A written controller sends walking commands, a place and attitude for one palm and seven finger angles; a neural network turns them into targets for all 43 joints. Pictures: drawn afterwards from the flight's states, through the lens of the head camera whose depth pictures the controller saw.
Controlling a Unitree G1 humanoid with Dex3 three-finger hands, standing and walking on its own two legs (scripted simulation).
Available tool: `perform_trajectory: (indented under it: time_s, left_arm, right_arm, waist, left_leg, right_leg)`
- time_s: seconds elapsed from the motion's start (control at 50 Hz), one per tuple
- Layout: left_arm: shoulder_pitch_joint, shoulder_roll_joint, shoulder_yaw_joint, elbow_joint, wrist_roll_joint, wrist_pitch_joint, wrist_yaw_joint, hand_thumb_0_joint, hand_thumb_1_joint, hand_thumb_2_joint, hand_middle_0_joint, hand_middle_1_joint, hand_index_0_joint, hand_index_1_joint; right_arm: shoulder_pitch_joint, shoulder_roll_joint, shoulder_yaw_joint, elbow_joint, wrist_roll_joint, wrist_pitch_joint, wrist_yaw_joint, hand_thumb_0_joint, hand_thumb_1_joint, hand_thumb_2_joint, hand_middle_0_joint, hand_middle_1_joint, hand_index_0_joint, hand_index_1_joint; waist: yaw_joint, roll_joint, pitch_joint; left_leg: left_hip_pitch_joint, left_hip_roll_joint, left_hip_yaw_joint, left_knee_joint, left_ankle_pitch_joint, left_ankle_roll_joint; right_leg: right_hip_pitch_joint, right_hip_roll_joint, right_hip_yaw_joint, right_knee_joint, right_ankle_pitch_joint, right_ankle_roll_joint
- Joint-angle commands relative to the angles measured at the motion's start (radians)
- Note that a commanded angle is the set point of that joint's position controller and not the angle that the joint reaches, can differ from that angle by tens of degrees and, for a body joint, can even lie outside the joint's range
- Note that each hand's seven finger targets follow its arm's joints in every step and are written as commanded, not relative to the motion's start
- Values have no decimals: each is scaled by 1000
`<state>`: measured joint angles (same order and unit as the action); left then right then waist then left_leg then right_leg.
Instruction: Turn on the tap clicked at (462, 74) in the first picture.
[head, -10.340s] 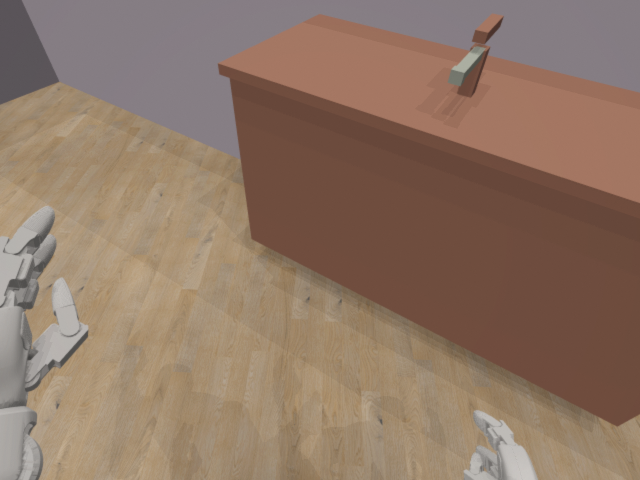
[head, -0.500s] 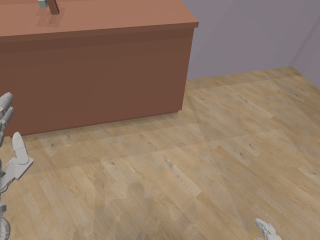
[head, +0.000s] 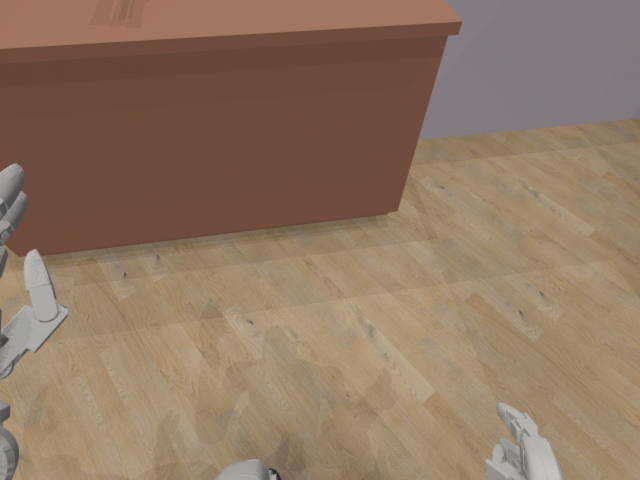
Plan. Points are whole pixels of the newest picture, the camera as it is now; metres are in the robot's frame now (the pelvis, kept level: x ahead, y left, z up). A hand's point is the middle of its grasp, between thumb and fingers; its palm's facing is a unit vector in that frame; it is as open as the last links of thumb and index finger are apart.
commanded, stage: take the last steps up to it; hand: left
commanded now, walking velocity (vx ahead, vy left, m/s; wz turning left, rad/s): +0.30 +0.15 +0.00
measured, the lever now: out of the picture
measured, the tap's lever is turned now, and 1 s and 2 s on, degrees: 0 0 0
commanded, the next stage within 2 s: none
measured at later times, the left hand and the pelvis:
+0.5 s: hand (86, 203) +0.33 +0.26 +0.18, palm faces +0.39 -0.81 -0.45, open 7.4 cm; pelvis +0.11 +0.03 +0.01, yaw +0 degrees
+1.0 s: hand (61, 105) +0.44 +0.33 +0.20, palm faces +0.34 -0.80 -0.49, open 7.4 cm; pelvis +0.22 +0.11 +0.01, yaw -3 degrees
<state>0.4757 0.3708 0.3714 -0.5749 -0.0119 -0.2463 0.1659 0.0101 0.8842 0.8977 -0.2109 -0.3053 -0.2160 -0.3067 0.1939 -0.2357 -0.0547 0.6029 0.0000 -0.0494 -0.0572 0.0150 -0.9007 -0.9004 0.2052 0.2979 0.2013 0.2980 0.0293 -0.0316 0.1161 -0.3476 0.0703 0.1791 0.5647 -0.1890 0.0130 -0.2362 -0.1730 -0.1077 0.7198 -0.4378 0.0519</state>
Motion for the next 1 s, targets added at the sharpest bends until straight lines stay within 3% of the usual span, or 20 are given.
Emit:
perform_trajectory:
  time_s: [0.0, 0.04, 0.12, 0.26, 0.28, 0.3, 0.32, 0.34, 0.38, 0.46, 0.56, 0.62, 0.64, 0.66, 0.68, 0.7, 0.72, 0.76, 0.84, 0.98]
  left_arm:
    - [-75, 212, 151, -194, -4, -79, 15, 0, 900, 900, -200, -300, -200, -300]
    - [-40, 198, 154, -245, -15, -77, 7, 0, 900, 900, -200, -300, -200, -300]
    - [47, 151, 132, -220, -24, -63, -2, 0, 900, 900, -200, -300, -200, -300]
    - [-10, 155, 119, -74, -23, -6, -7, 0, 900, 900, -200, -300, -200, -300]
    - [-34, 179, 127, -55, -12, -6, -7, 0, 900, 900, -200, -300, -200, -300]
    - [-56, 209, 148, -44, -8, -10, -4, 0, 900, 900, -200, -300, -200, -300]
    - [-93, 203, 150, -30, -31, -15, -7, 0, 900, 900, -200, -300, -200, -300]
    - [-134, 212, 142, -65, -30, -22, -10, 0, 900, 900, -200, -300, -200, -300]
    - [-91, 189, 123, -99, -15, -51, -13, 0, 900, 900, -200, -300, -200, -300]
    - [-45, 191, 124, -144, -5, -75, -4, 0, 900, 900, -200, -300, -200, -300]
    - [-3, 190, 149, -203, -9, -60, 21, 0, 900, 900, -200, -300, -200, -300]
    - [-74, 173, 136, -186, -3, -63, 26, 0, 900, 900, -200, -300, -200, -300]
    - [-75, 156, 117, -166, -5, -64, 21, 0, 900, 900, -200, -300, -200, -300]
    - [-109, 143, 104, -188, -6, -72, 17, 0, 900, 900, -200, -300, -200, -300]
    - [-134, 153, 105, -179, -5, -81, 16, 0, 900, 900, -200, -300, -200, -300]
    - [-120, 206, 132, -129, 0, -87, 11, 0, 900, 900, -200, -300, -200, -300]
    - [-122, 203, 138, -149, -4, -86, 8, 0, 900, 900, -200, -300, -200, -300]
    - [-91, 176, 120, -234, -12, -84, -5, 0, 900, 900, -200, -300, -200, -300]
    - [-15, 170, 130, -244, -16, -68, -4, 0, 900, 900, -200, -300, -200, -300]
    - [-43, 151, 114, -60, -20, -12, -3, 0, 900, 900, -200, -300, -200, -300]
  right_arm:
    - [-55, -73, -30, -134, 11, -75, -3, 0, -900, -900, 200, 300, 200, 300]
    - [-60, -68, -36, -120, 29, -83, 4, 0, -900, -900, 200, 300, 200, 300]
    - [-65, -61, -17, -116, 21, -94, 14, 0, -900, -900, 200, 300, 200, 300]
    - [-80, -66, 2, -117, 19, -65, -17, 0, -900, -900, 200, 300, 200, 300]
    - [-72, -56, 3, -114, 17, -57, -16, 0, -900, -900, 200, 300, 200, 300]
    - [-78, -42, 7, -129, 12, -52, -9, 0, -900, -900, 200, 300, 200, 300]
    - [-77, -74, -7, -125, 13, -57, 6, 0, -900, -900, 200, 300, 200, 300]
    - [-97, -80, -8, -117, 13, -50, 17, 0, -900, -900, 200, 300, 200, 300]
    - [-98, -63, 10, -96, 7, -39, 18, 0, -900, -900, 200, 300, 200, 300]
    - [-94, -62, 7, -106, -1, -24, 15, 0, -900, -900, 200, 300, 200, 300]
    - [-76, -37, -2, -152, -4, -40, 6, 0, -900, -900, 200, 300, 200, 300]
    - [-45, -51, -17, -151, -1, -46, -8, 0, -900, -900, 200, 300, 200, 300]
    - [-23, -69, -28, -151, 7, -50, -16, 0, -900, -900, 200, 300, 200, 300]
    - [-23, -99, -40, -158, 11, -53, -14, 0, -900, -900, 200, 300, 200, 300]
    - [-25, -101, -42, -165, 15, -56, -6, 0, -900, -900, 200, 300, 200, 300]
    - [-54, -88, -27, -144, 6, -65, -7, 0, -900, -900, 200, 300, 200, 300]
    - [-58, -80, -32, -144, 13, -66, -3, 0, -900, -900, 200, 300, 200, 300]
    - [-72, -74, -31, -133, 21, -78, 7, 0, -900, -900, 200, 300, 200, 300]
    - [-69, -60, -6, -125, 12, -94, 15, 0, -900, -900, 200, 300, 200, 300]
    - [-65, -62, 15, -112, 5, -75, -21, 0, -900, -900, 200, 300, 200, 300]
  waist:
    - [-45, 335, -282]
    - [-35, 224, -262]
    - [-28, 244, -234]
    - [-15, 111, -229]
    - [-13, -37, -234]
    - [-15, -265, -229]
    - [-9, -300, -218]
    - [-15, -215, -194]
    - [-18, -47, -134]
    - [-28, -81, -157]
    - [6, -145, -209]
    - [-22, -87, -219]
    - [-43, 28, -225]
    - [-53, 250, -251]
    - [-47, 349, -254]
    - [-39, 366, -268]
    - [-42, 328, -240]
    - [-30, 235, -222]
    - [-26, 247, -219]
    - [-24, 152, -204]
  left_leg:
    - [384, 348, -512, -233, 164, 260]
    - [404, 292, -382, -206, 199, 235]
    - [236, 230, -206, -252, 193, 179]
    - [64, 178, -110, -42, 29, 89]
    - [-51, 113, -60, 162, -45, 60]
    - [-296, -25, -15, 423, -273, 5]
    - [-360, -27, -137, 619, -319, -21]
    - [-399, -2, -207, 717, -278, -29]
    - [-413, 46, -217, 741, -183, -44]
    - [-270, 71, -140, 436, -102, -41]
    - [-49, -10, 16, 79, -85, -24]
    - [124, -38, 66, -90, 0, -24]
    - [239, -3, 7, -137, 14, -3]
    - [351, 151, -207, -184, 90, 66]
    - [391, 306, -459, -235, 228, 159]
    - [330, 360, -523, -270, 65, 216]
    - [297, 348, -502, -266, 6, 240]
    - [294, 291, -363, -238, 66, 213]
    - [175, 235, -214, -279, 85, 168]
    - [104, 215, -145, -181, -79, 100]
  right_leg:
    - [-406, 64, 68, 574, -175, -36]
    - [-478, 37, 61, 528, -109, -25]
    - [-305, 53, -15, 262, 26, -18]
    - [98, 97, -64, -237, 173, -40]
    - [185, -20, 117, -322, 183, -96]
    - [310, -241, 511, -403, 280, -205]
    - [288, -328, 637, -463, 216, -235]
    - [267, -339, 629, -459, 165, -252]
    - [191, -279, 368, -430, 322, -225]
    - [106, -197, 99, -397, 469, -175]
    - [136, -163, 88, -346, 473, -166]
    - [90, -97, 42, -225, 357, -121]
    - [12, -63, 9, -69, 337, -90]
    - [-153, 40, -52, 171, 138, -42]
    - [-310, 118, -24, 403, -207, -28]
    - [-358, 91, 43, 544, -206, -41]
    - [-409, 59, 74, 582, -150, -40]
    - [-452, 39, 58, 543, -84, -26]
    - [-290, 55, -7, 281, 35, -21]
    - [1, 126, -85, -172, 104, -25]
